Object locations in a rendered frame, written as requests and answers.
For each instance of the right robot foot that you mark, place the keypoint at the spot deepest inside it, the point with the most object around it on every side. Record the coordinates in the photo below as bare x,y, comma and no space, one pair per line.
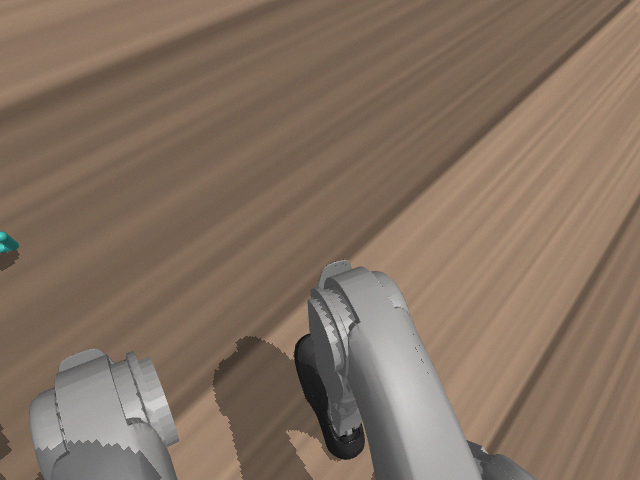
344,447

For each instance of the mug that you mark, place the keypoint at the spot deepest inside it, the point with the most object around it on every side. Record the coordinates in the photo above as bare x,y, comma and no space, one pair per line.
7,243

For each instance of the right robot hand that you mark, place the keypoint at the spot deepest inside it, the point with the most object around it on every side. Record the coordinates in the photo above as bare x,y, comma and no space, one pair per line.
497,467

